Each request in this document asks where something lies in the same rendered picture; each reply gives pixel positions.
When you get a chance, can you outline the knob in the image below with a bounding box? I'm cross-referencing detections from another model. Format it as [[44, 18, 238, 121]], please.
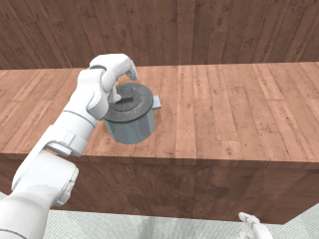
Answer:
[[116, 86, 134, 105]]

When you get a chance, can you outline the left robot forearm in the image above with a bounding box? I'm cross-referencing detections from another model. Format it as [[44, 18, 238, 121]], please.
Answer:
[[11, 63, 116, 191]]

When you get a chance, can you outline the left robot hand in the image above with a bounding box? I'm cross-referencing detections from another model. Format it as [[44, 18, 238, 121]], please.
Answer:
[[90, 54, 138, 104]]

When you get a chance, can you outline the right robot hand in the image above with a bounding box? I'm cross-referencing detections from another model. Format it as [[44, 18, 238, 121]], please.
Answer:
[[236, 212, 273, 239]]

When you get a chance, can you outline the table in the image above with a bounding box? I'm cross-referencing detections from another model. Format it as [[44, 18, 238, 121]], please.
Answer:
[[0, 0, 319, 225]]

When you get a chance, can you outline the lid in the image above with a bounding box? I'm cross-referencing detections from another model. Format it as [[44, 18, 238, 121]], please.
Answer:
[[103, 83, 154, 123]]

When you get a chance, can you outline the left robot upper arm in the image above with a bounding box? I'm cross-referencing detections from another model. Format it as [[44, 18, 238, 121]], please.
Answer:
[[0, 149, 79, 239]]

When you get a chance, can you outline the pot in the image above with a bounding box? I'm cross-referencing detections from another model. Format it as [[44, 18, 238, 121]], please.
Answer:
[[99, 95, 161, 144]]

